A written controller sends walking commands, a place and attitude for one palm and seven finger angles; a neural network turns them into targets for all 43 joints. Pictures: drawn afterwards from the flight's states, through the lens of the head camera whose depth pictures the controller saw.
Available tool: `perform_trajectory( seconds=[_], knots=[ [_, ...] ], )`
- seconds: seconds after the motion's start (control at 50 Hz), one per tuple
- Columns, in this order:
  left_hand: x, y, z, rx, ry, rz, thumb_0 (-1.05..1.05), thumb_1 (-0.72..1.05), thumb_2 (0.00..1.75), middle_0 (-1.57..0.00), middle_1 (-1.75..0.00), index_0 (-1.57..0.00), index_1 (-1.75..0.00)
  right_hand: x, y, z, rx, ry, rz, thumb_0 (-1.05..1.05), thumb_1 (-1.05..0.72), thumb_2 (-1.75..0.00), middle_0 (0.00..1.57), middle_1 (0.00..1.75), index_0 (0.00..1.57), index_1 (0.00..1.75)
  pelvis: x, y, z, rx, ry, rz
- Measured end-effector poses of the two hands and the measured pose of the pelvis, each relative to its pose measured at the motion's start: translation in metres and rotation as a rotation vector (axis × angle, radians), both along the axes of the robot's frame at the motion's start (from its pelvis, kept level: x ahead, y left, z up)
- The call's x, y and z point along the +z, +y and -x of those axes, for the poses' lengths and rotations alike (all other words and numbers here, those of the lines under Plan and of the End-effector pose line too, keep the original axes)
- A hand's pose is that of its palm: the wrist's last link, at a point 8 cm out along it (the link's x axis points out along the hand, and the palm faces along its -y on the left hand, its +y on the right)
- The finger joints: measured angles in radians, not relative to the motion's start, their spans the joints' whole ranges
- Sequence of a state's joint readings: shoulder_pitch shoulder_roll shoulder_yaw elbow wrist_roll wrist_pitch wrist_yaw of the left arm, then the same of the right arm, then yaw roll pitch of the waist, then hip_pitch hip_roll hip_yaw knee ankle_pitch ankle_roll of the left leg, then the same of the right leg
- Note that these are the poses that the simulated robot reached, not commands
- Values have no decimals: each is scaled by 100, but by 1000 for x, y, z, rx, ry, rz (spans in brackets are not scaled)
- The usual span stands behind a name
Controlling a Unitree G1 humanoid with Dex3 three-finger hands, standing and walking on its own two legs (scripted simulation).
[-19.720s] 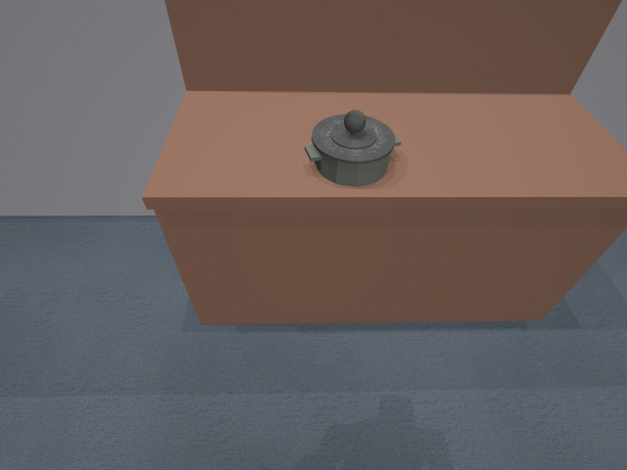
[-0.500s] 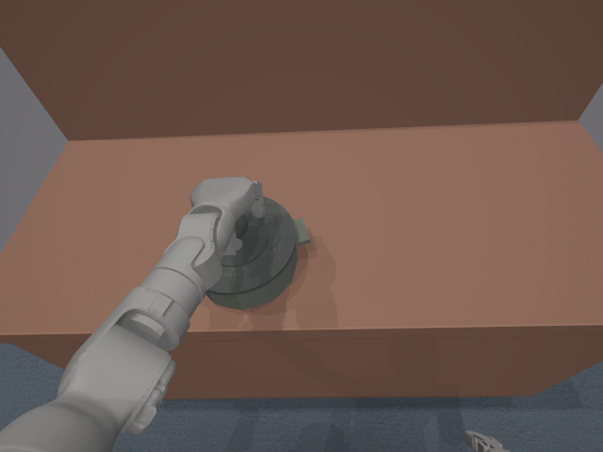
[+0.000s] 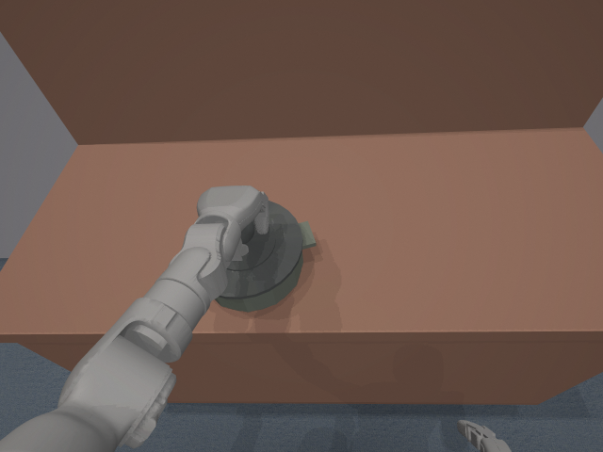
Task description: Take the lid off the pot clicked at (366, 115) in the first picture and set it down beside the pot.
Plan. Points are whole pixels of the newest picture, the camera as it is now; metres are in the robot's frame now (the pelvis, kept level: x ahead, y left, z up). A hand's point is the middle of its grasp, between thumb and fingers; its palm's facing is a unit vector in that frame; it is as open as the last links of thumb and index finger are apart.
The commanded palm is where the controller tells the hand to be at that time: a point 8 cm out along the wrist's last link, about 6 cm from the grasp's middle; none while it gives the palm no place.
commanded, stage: close the fingers and squeeze the knob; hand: left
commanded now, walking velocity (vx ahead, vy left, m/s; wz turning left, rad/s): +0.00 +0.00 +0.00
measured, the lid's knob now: (238, 229) +0.45 +0.11 +0.01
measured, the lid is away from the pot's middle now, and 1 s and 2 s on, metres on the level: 0.01 0.01 0.02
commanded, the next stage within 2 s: lift the lid straight up in 0.32 s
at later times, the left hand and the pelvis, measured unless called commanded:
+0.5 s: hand (235, 236) +0.42 +0.11 +0.03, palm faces -0.34 -0.04 -0.94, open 6.0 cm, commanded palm +0.41 +0.11 +0.10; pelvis +0.00 +0.00 +0.00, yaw +0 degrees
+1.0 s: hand (227, 219) +0.42 +0.11 +0.07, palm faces -0.31 -0.05 -0.95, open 4.5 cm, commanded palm +0.41 +0.11 +0.14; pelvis +0.00 +0.00 +0.00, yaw +0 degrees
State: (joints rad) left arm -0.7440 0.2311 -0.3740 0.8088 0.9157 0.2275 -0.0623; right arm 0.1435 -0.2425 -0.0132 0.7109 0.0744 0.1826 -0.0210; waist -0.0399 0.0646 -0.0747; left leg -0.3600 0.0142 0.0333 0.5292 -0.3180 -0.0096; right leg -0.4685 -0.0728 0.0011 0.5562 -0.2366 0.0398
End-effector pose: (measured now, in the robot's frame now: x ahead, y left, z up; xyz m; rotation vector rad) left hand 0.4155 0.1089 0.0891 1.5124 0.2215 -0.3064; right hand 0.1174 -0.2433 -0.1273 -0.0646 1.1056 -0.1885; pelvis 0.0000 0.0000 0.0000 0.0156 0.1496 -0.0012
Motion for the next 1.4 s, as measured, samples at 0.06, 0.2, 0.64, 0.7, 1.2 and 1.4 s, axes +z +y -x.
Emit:
perform_trajectory(
  seconds=[0.06, 0.2, 0.64, 0.7, 1.2, 1.4],
  knots=[
    [0, -1, 0, 1, 6, 5, -1, 20, 86, -52, -88, -79, -104, 1, 1, -4, 4, -10, 2, 1, -91, -90, 20, 30, 20, 30, 0, 0, 0, 1, -1, 0],
    [-1, -1, -1, 3, 14, 9, 0, 20, 86, -51, -89, -81, -104, 2, -1, -5, 7, -12, 11, 1, -90, -90, 20, 30, 20, 30, 0, -2, 1, 1, -2, 0],
    [8, 6, -2, 5, 1, 6, -4, 27, 87, -47, -84, -100, -111, -1, -6, 20, -27, 31, 25, 1, -91, -90, 20, 30, 20, 30, 2, 0, 3, -2, -10, 2],
    [14, 7, -3, 10, -5, 14, -5, 29, 88, -46, -84, -102, -112, 0, -4, 19, -23, 24, 21, 1, -91, -90, 20, 30, 20, 30, 2, 1, 3, -2, -15, 2],
    [54, 5, -6, -2, -57, 11, -10, 31, 89, -46, -83, -106, -114, 9, 7, -19, 43, -72, -2, 1, -90, -90, 20, 30, 20, 30, 4, 3, 1, 10, -43, 1],
    [70, 3, -4, -3, -83, 12, -10, 31, 89, -45, -83, -106, -114, 11, 9, -26, 62, -90, -17, 1, -91, -90, 20, 30, 20, 30, 5, 2, 1, 14, -56, 1]
  ],
)
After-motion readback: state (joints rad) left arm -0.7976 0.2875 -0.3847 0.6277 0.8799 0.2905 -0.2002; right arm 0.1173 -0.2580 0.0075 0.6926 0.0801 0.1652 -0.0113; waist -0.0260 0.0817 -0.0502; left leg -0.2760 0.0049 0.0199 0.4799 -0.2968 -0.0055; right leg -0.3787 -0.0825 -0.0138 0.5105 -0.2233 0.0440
